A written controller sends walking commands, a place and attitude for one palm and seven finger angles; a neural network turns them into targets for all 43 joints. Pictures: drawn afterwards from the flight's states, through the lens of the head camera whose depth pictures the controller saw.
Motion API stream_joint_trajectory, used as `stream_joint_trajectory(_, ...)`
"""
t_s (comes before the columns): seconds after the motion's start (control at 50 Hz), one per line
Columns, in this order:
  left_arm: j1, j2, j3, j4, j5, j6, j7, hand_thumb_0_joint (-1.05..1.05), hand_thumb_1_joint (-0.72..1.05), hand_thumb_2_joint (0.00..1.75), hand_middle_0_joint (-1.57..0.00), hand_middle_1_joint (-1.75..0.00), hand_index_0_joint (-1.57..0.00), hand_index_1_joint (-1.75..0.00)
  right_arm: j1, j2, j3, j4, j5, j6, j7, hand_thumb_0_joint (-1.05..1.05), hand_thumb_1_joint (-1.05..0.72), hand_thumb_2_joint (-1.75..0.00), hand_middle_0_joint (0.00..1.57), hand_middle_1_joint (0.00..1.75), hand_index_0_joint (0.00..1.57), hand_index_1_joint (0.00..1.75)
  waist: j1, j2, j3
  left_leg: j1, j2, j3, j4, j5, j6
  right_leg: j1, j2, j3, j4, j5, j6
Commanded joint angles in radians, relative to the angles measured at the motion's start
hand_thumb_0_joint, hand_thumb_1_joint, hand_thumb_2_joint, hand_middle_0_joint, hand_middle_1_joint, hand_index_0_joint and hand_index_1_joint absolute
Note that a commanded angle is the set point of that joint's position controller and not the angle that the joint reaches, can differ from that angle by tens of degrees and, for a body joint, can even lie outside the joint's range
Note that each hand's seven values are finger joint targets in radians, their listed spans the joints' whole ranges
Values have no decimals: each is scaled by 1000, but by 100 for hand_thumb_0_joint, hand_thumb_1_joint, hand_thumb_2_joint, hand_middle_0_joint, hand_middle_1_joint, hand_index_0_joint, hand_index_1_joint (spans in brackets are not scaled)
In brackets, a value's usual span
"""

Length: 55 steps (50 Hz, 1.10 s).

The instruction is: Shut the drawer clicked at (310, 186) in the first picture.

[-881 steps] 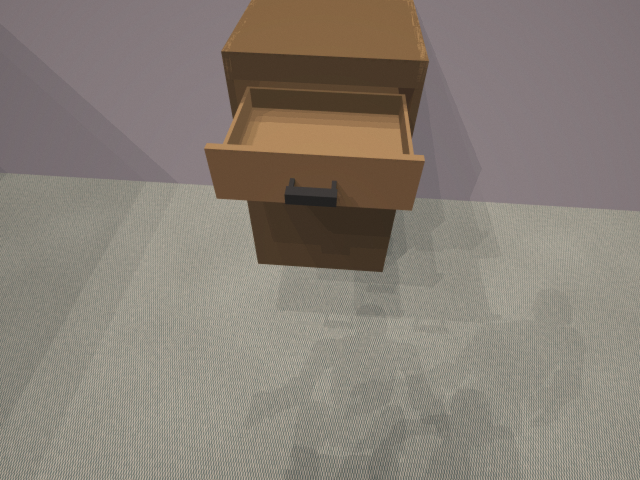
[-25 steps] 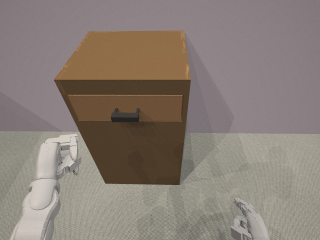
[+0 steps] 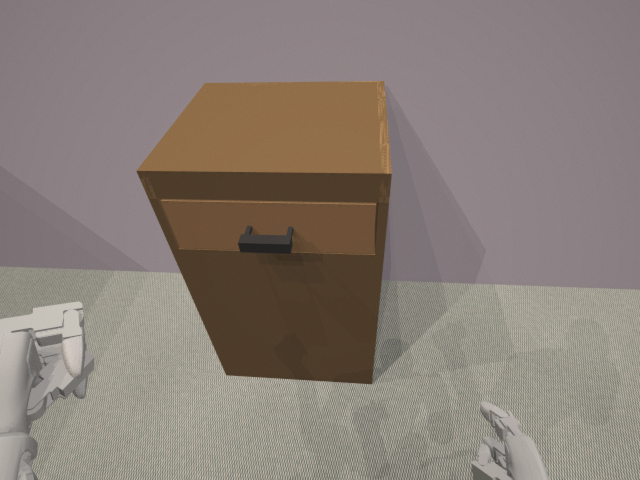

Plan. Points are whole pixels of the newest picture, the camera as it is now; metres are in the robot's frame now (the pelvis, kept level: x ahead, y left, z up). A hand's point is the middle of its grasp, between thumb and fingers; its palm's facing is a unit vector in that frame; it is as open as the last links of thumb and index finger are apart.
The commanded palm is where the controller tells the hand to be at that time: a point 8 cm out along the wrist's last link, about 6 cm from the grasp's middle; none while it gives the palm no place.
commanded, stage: draw the hand back to the body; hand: left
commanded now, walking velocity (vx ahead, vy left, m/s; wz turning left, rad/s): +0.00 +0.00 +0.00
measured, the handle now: (267, 237) +0.60 +0.20 -0.08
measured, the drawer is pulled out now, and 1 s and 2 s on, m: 0.00 0.00 0.00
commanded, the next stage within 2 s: step back with the hand held close in 0.04 s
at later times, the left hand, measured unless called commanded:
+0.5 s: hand (115, 360) +0.19 +0.23 +0.13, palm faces +0.22 -0.85 -0.48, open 3.2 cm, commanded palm +0.13 +0.29 +0.17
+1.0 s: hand (28, 429) +0.11 +0.27 +0.15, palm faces +0.33 -0.84 -0.43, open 3.2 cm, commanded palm +0.05 +0.31 +0.17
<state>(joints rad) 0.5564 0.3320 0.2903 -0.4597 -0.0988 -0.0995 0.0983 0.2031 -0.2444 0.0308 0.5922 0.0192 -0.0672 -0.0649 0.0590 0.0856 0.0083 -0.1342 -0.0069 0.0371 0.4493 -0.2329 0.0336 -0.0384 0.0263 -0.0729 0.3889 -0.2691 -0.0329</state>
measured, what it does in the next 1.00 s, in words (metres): shifts its weight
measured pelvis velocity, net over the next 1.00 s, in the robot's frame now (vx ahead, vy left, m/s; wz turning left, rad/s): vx -0.08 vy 0.03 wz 0.01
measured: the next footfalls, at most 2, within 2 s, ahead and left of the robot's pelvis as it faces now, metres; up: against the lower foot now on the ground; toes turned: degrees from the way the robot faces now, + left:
right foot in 1.32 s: -0.25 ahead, -0.10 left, +0.00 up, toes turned +1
left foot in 1.66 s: -0.08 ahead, +0.11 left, +0.00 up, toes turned -1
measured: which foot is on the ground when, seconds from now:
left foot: down 0.00-1.00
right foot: down 0.00-1.00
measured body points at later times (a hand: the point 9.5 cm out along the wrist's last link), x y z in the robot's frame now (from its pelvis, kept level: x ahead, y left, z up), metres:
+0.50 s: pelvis -0.01 +0.01 +0.00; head +0.03 +0.00 +0.45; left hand +0.17 +0.28 +0.16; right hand +0.16 -0.24 -0.09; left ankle +0.01 +0.10 -0.74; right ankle -0.03 -0.09 -0.74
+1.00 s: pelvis -0.08 +0.03 -0.01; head -0.05 +0.05 +0.43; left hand +0.09 +0.31 +0.17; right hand +0.09 -0.21 -0.09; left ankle +0.01 +0.10 -0.74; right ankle -0.03 -0.09 -0.74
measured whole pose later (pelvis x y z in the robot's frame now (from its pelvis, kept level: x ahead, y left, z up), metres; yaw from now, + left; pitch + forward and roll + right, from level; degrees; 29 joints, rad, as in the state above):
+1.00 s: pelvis -0.08 +0.03 -0.01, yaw +1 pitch +1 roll -4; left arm 0.64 0.38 0.35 -0.63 -0.04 -0.22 0.15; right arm 0.21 -0.23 0.00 0.55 -0.01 -0.03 -0.08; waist 0.00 0.03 0.05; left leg -0.45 -0.01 0.02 0.60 -0.20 0.07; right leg -0.33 0.02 -0.09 0.50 -0.19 0.00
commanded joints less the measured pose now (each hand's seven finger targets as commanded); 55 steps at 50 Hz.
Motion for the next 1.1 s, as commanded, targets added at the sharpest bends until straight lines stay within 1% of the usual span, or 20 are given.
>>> stream_joint_trajectory(0.0, -131, 163, 85, -186, 7, -64, 19, 0, 90, 90, -140, -160, -140, -160, -144, -96, -45, -162, -1, -68, -19, 0, -90, -90, 20, 30, 20, 30, -11, -62, -15, 63, 20, -49, -60, 65, 20, -136, -40, 78, -111, 63, 10)
stream_joint_trajectory(0.08, -131, 184, 95, -248, 11, -72, 29, 0, 90, 90, -140, -160, -140, -160, -151, -88, -38, -160, -5, -93, -24, 0, -90, -90, 20, 30, 20, 30, -1, 5, -56, 77, 18, -51, -52, 114, 13, -102, -45, 81, -93, 125, 4)
stream_joint_trajectory(0.14, -105, 177, 99, -226, 9, -68, 32, 0, 90, 90, -140, -160, -140, -160, -153, -83, -37, -156, -5, -99, -23, 0, -90, -90, 20, 30, 20, 30, 1, -35, -27, 64, 19, -50, -54, 121, 12, -107, -42, 76, -93, 135, 5)
stream_joint_trajectory(0.16, -287, 350, 282, -304, 15, -128, 41, 0, 90, 90, -140, -160, -140, -160, -128, -93, -31, -205, -3, -75, -15, 0, -90, -90, 20, 30, 20, 30, -38, -15, 117, -26, 26, -75, -41, 36, 24, -206, -93, 171, -175, 125, 14)
stream_joint_trajectory(0.2, -82, 212, 187, -141, 29, -130, 24, 0, 90, 90, -140, -160, -140, -160, -130, -84, -51, -150, -15, -46, -6, 0, -90, -90, 20, 30, 20, 30, -43, -147, 87, -28, 35, -79, 20, 86, 28, -228, -127, 188, -179, 148, 23)
stream_joint_trajectory(0.22, -40, 167, 148, -117, 29, -123, 16, 0, 90, 90, -140, -160, -140, -160, -123, -88, -57, -158, -13, -28, 0, 0, -90, -90, 20, 30, 20, 30, -48, -157, 72, -21, 41, -73, 25, 121, 25, -221, -128, 167, -159, 192, 32)
stream_joint_trajectory(0.26, 7, 132, 120, -123, 28, -132, 7, 0, 90, 90, -140, -160, -140, -160, -128, -97, -70, -169, -15, -10, 6, 0, -90, -90, 20, 30, 20, 30, -52, -88, 19, -20, 49, -61, 5, 181, 24, -189, -120, 131, -112, 269, 47)
stream_joint_trajectory(0.3, 62, 142, 129, -146, 26, -135, 7, 0, 90, 90, -140, -160, -140, -160, -121, -103, -79, -174, -12, 12, 11, 0, -90, -90, 20, 30, 20, 30, -52, -58, -63, -13, 62, -58, -11, 257, 29, -136, -113, 112, -57, 345, 61)
stream_joint_trajectory(0.42, 106, 242, 208, -332, 21, -140, 32, 0, 90, 90, -140, -160, -140, -160, -124, -100, -87, -223, -7, 40, -5, 0, -90, -90, 20, 30, 20, 30, -44, -71, -223, -16, 85, -74, 5, 447, 31, -51, -95, 94, 49, 493, 55)
stream_joint_trajectory(0.46, 106, 269, 232, -373, 17, -137, 41, 0, 90, 90, -140, -160, -140, -160, -124, -105, -87, -229, -9, 43, -15, 0, -90, -90, 20, 30, 20, 30, -42, -36, -241, -30, 90, -83, 8, 475, 28, -45, -89, 96, 71, 503, 52)
stream_joint_trajectory(0.52, 131, 247, 217, -374, 19, -133, 48, 0, 90, 90, -140, -160, -140, -160, -109, -102, -89, -229, -8, 42, -19, 0, -90, -90, 20, 30, 20, 30, -47, 11, -218, -58, 107, -105, -4, 475, 28, -73, -71, 88, 98, 421, 47)
stream_joint_trajectory(0.6, 152, 224, 215, -321, 22, -130, 45, 0, 90, 90, -140, -160, -140, -160, -110, -106, -94, -216, -13, 35, -18, 0, -90, -90, 20, 30, 20, 30, -49, 10, -162, -155, 133, -144, -57, 349, 33, -87, -48, 84, 121, 275, 43)
stream_joint_trajectory(0.76, 75, 217, 202, -311, 47, -154, 47, 0, 90, 90, -140, -160, -140, -160, -122, -122, -94, -225, -14, 11, -21, 0, -90, -90, 20, 30, 20, 30, -69, -36, -50, -455, 134, -192, -140, -275, 60, -45, -51, 145, 97, 23, 35)
stream_joint_trajectory(0.82, 65, 215, 192, -324, 55, -166, 53, 0, 90, 90, -140, -160, -140, -160, -105, -113, -92, -223, -20, 2, -21, 0, -90, -90, 20, 30, 20, 30, -72, -83, -33, -419, 104, -174, -77, -296, 48, -141, -74, 181, 10, -134, 20)
stream_joint_trajectory(0.88, 35, 224, 181, -373, 54, -183, 66, 0, 90, 90, -140, -160, -140, -160, -81, -111, -91, -206, -25, -8, -22, 0, -90, -90, 20, 30, 20, 30, -84, -98, -40, -251, 58, -141, 57, -223, 15, -333, -130, 205, -95, -267, -12)
stream_joint_trajectory(0.94, 39, 229, 181, -383, 53, -196, 83, 0, 90, 90, -140, -160, -140, -160, -75, -107, -87, -187, -28, -17, -24, 0, -90, -90, 20, 30, 20, 30, -91, -64, -58, -170, 57, -150, 80, -176, 11, -404, -130, 174, -86, -224, -12)
stream_joint_trajectory(0.98, 55, 240, 205, -392, 54, -204, 84, 0, 90, 90, -140, -160, -140, -160, -86, -116, -85, -186, -31, -24, -30, 0, -90, -90, 20, 30, 20, 30, -88, 26, -59, -289, 121, -241, -111, -232, 31, -267, -43, 106, 36, -116, 22)
stream_joint_trajectory(1.02, 54, 242, 232, -391, 76, -211, 78, 0, 90, 90, -140, -160, -140, -160, -110, -129, -89, -198, -33, -37, -34, 0, -90, -90, 20, 30, 20, 30, -66, 184, -80, -574, 252, -398, -339, -484, 89, 9, 60, 77, 357, -7, 49)
stream_joint_trajectory(1.04, 41, 246, 244, -388, 86, -214, 73, 0, 90, 90, -140, -160, -140, -160, -110, -125, -93, -195, -38, -41, -35, 0, -90, -90, 20, 30, 20, 30, -63, 197, -83, -654, 293, -426, -383, -563, 111, 60, 72, 89, 484, -37, 51)
stream_joint_trajectory(1.08, 55, 257, 265, -371, 84, -208, 72, 0, 90, 90, -140, -160, -140, -160, -102, -104, -98, -194, -43, -47, -29, 0, -90, -90, 20, 30, 20, 30, -59, 109, -96, -585, 299, -421, -342, -441, 127, -11, 64, 121, 540, -83, 42)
